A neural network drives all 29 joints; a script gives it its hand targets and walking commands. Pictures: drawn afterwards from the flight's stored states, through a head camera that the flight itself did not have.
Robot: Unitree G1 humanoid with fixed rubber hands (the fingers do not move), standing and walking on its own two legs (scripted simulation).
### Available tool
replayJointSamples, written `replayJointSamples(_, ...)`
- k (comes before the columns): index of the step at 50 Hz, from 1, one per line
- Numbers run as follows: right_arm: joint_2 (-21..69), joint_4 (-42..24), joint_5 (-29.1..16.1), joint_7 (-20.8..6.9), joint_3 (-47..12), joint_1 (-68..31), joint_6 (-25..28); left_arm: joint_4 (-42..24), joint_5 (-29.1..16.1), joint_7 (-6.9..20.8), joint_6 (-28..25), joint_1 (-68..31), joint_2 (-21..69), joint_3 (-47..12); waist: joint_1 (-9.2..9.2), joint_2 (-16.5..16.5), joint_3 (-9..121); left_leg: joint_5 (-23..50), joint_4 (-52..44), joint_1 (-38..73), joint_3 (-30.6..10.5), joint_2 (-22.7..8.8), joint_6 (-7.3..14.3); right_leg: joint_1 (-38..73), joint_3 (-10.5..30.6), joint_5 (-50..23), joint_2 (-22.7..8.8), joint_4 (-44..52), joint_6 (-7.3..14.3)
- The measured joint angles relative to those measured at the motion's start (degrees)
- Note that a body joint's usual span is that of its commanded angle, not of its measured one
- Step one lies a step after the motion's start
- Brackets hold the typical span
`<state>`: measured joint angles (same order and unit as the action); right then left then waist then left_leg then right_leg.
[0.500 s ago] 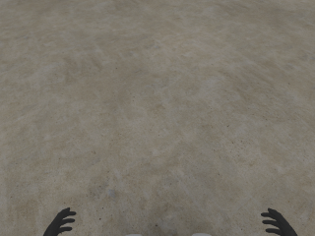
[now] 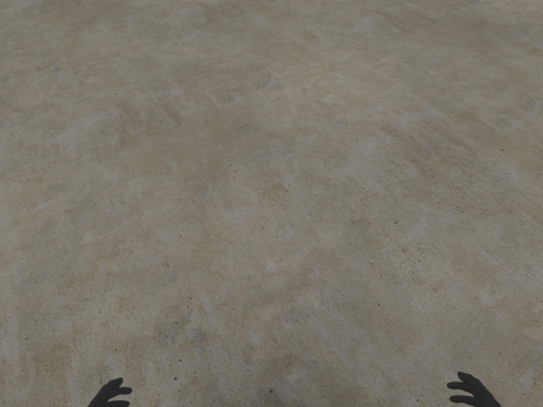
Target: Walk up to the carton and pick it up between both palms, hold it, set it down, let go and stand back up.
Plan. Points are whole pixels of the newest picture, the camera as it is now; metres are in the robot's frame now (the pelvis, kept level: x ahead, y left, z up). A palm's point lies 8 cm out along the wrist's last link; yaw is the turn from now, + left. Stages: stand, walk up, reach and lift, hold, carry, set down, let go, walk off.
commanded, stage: stand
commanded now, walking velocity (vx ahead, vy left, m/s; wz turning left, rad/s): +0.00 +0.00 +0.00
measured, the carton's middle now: out of the picture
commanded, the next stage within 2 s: none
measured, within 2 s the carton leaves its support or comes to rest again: neither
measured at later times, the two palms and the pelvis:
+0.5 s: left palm out of the picture +0.09 +0.29 -0.09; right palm out of the picture +0.10 -0.30 -0.09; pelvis +0.00 +0.00 +0.02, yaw +1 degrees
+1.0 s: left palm out of the picture +0.08 +0.30 -0.09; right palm out of the picture +0.09 -0.31 -0.09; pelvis +0.00 -0.01 +0.02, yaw +1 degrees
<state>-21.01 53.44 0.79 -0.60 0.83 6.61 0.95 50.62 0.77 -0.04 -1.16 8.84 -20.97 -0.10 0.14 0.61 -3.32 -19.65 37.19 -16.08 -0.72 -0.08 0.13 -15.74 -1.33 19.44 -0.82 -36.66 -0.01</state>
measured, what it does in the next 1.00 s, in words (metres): stands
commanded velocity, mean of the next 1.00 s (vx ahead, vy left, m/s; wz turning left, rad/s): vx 0.00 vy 0.00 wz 0.00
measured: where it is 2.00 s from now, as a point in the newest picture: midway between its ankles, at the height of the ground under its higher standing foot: outside the picture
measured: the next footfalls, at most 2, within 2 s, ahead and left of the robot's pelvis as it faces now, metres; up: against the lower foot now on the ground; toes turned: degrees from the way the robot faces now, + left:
none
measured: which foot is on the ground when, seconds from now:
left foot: down 0.00-1.00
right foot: down 0.00-1.00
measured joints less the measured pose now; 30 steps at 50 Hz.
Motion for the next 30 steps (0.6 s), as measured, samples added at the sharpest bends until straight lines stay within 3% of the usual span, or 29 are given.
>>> replayJointSamples(30,-0.3,9.0,-0.3,0.1,-0.8,-1.8,-0.2,9.8,0.0,0.3,0.1,-3.3,0.3,-0.5,-0.19,0.0,0.1,7.8,-14.6,8.0,-0.8,-0.1,-0.6,8.3,-0.9,-7.5,0.2,14.5,0.1)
